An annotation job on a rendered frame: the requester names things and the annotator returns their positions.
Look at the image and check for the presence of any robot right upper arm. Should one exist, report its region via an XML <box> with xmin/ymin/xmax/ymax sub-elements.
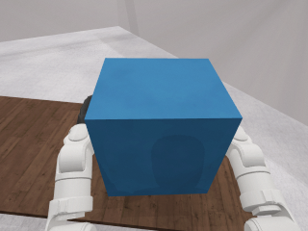
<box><xmin>244</xmin><ymin>216</ymin><xmax>299</xmax><ymax>231</ymax></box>

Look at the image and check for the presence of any robot left hand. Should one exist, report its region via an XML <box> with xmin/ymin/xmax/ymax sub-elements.
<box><xmin>76</xmin><ymin>95</ymin><xmax>92</xmax><ymax>125</ymax></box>

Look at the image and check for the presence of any right robot forearm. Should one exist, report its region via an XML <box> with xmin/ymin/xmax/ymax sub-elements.
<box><xmin>225</xmin><ymin>126</ymin><xmax>301</xmax><ymax>231</ymax></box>

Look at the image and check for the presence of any table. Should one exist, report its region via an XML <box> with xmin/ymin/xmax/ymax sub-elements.
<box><xmin>0</xmin><ymin>95</ymin><xmax>257</xmax><ymax>231</ymax></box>

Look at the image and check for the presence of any left robot forearm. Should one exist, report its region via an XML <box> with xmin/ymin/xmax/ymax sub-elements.
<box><xmin>44</xmin><ymin>123</ymin><xmax>94</xmax><ymax>231</ymax></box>

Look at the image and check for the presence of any carton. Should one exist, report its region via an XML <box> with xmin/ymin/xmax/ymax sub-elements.
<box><xmin>84</xmin><ymin>58</ymin><xmax>243</xmax><ymax>196</ymax></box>

